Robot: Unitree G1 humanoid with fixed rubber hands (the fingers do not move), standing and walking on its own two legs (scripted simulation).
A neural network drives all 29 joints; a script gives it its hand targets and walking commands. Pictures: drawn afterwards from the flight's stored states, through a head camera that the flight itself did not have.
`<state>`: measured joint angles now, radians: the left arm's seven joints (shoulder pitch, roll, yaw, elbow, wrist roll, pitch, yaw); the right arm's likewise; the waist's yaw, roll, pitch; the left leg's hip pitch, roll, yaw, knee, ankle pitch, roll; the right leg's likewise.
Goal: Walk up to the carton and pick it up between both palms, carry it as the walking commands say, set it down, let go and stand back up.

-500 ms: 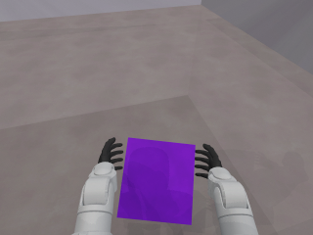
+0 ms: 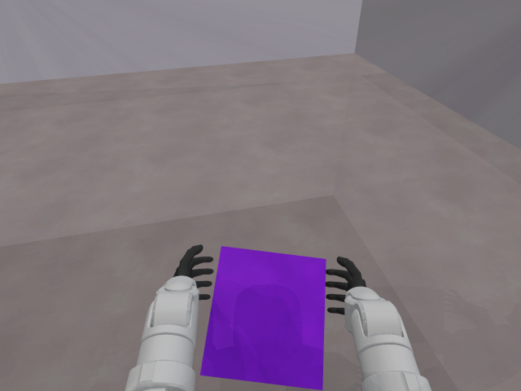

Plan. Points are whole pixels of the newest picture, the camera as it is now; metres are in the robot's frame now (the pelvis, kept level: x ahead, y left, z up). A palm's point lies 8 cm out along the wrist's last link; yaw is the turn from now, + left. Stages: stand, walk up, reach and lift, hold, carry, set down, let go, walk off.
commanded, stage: set down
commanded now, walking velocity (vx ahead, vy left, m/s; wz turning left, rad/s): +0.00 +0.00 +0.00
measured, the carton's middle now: (264, 315) +0.31 +0.01 -0.08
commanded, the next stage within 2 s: none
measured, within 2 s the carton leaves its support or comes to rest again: neither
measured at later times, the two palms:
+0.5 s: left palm (194, 307) +0.31 +0.14 -0.04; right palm (346, 325) +0.28 -0.13 -0.06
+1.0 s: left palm (205, 325) +0.33 +0.14 -0.14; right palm (335, 348) +0.29 -0.13 -0.17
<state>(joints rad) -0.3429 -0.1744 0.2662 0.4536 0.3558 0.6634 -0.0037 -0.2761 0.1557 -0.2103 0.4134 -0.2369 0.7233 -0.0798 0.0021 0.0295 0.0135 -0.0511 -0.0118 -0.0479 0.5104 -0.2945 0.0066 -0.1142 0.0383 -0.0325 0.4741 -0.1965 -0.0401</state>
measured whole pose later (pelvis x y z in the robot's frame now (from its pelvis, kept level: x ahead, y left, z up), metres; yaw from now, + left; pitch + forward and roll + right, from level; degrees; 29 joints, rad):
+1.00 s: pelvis -0.05 +0.03 -0.10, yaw -2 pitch +23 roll +0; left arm -0.58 -0.18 0.34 0.70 0.20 0.13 0.17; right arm -0.46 0.14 -0.32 0.62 -0.14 0.19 -0.20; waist 0.01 0.03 -0.11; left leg -1.12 -0.10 -0.03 1.16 -0.45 0.03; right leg -1.19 0.06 0.07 1.11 -0.33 0.02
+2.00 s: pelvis -0.06 +0.01 -0.24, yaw +0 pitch +40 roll +1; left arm -0.86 -0.01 0.28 0.81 0.07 0.11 0.16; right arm -0.72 0.08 -0.26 0.68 -0.01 0.16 -0.32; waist 0.01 0.00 -0.15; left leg -1.78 -0.15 -0.05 1.69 -0.61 -0.02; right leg -1.87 0.13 0.07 1.63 -0.46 0.02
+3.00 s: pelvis -0.09 +0.02 -0.37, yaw +0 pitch +36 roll -1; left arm -1.30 0.15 0.19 0.93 0.01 0.18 0.21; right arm -1.14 -0.07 -0.29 0.77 0.03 0.22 -0.29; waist -0.02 0.01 0.26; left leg -2.12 -0.20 -0.03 2.14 -0.64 -0.04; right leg -2.19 0.15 0.05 2.05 -0.49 0.08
